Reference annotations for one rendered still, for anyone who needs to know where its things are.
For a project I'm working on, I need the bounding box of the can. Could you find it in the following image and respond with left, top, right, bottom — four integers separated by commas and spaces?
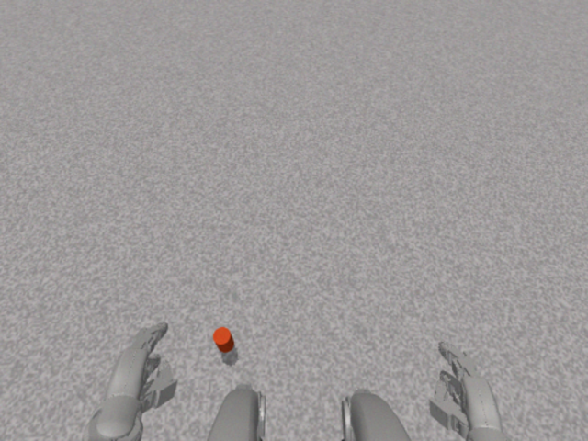
213, 327, 234, 353

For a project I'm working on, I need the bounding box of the left robot hand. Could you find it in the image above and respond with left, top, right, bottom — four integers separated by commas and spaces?
104, 322, 178, 413

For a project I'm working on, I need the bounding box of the right robot hand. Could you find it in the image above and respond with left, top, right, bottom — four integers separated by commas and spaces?
429, 341, 503, 439

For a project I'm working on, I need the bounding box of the left robot arm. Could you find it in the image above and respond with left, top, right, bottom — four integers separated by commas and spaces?
82, 395, 143, 441

